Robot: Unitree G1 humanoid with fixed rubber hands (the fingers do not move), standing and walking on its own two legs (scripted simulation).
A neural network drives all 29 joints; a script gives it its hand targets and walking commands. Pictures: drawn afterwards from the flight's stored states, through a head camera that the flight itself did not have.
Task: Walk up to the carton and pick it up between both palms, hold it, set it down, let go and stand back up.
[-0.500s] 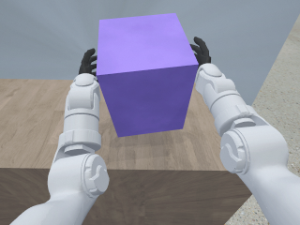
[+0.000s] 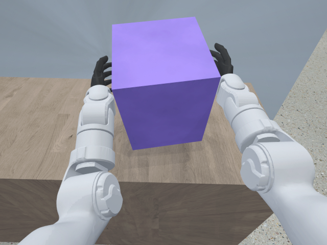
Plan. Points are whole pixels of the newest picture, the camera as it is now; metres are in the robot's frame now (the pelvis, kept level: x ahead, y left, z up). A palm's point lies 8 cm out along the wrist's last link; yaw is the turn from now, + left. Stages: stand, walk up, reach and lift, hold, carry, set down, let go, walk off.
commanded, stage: set down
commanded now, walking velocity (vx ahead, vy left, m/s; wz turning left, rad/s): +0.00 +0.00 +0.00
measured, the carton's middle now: (161, 88) +0.47 +0.05 +0.17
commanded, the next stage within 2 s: none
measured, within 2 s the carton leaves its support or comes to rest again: neither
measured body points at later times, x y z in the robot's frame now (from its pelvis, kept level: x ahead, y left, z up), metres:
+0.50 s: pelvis +0.00 +0.00 +0.00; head +0.02 +0.01 +0.45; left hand +0.43 +0.20 +0.17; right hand +0.49 -0.08 +0.19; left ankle -0.02 +0.12 -0.75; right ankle -0.01 -0.12 -0.75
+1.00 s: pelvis +0.01 +0.00 +0.00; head +0.05 +0.00 +0.45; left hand +0.44 +0.21 +0.14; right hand +0.50 -0.08 +0.17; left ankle -0.02 +0.12 -0.75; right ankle -0.01 -0.12 -0.75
